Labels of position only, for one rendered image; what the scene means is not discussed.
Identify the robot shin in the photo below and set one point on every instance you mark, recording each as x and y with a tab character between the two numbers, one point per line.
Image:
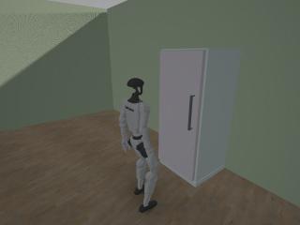
140	175
149	187

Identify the robot left forearm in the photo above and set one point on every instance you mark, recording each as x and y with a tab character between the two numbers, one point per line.
124	131

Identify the robot right upper arm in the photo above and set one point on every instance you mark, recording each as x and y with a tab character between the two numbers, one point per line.
144	111

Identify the robot right shin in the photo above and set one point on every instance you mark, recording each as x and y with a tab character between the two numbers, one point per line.
149	187

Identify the robot left hand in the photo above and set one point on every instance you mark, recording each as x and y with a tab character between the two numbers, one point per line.
125	141

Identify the handle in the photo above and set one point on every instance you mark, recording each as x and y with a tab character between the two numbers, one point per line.
190	112

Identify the fridge door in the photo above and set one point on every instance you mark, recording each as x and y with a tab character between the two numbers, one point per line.
181	75

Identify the robot right hand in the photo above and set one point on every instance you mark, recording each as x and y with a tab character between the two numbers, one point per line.
151	161

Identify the robot left upper arm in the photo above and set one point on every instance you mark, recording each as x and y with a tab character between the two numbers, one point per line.
122	117

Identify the robot right forearm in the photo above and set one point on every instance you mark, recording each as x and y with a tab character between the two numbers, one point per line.
146	143

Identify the robot left shin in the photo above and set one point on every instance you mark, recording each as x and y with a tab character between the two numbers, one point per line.
140	175

